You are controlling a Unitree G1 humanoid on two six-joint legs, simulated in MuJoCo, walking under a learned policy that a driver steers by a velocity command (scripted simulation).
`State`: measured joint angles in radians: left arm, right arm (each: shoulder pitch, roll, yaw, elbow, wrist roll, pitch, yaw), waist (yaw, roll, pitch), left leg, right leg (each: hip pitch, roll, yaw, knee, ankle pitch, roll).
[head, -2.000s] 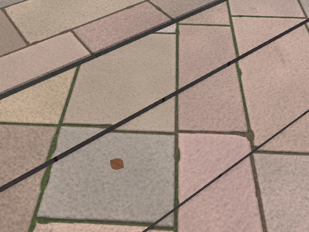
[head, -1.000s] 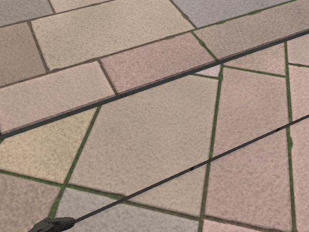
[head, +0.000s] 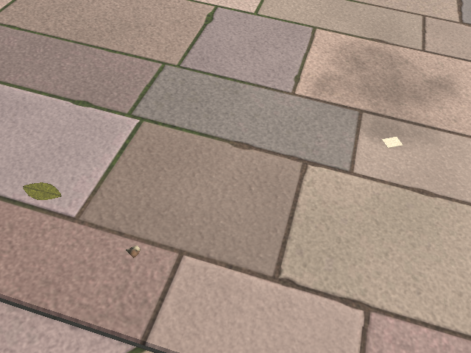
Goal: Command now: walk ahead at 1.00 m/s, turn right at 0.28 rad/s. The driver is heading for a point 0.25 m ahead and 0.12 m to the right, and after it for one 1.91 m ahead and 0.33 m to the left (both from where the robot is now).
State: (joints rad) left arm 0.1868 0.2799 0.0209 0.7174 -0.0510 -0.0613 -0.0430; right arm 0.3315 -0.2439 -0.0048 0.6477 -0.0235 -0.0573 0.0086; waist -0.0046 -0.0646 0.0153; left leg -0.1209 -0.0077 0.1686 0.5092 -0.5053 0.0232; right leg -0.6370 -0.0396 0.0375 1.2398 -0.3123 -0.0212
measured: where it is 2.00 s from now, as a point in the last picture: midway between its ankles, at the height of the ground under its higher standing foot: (132, 259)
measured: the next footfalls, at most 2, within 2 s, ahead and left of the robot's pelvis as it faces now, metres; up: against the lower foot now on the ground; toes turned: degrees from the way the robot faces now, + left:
right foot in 0.18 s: +0.37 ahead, -0.10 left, +0.03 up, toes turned -10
left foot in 0.54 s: +0.44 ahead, +0.11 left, +0.03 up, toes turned -5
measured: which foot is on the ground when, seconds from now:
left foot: down 0.00-0.20, up 0.22-0.52, down 0.54-0.98, up 1.00-1.00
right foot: up 0.00-0.16, down 0.18-0.58, up 0.60-0.94, down 0.96-1.00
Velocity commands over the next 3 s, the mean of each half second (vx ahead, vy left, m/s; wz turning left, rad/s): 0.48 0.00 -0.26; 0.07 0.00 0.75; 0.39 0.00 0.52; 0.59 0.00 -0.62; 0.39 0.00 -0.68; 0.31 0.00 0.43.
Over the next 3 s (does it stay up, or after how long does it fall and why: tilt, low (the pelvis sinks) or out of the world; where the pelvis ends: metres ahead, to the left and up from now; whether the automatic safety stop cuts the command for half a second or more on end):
stays up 1.03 0.21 0.02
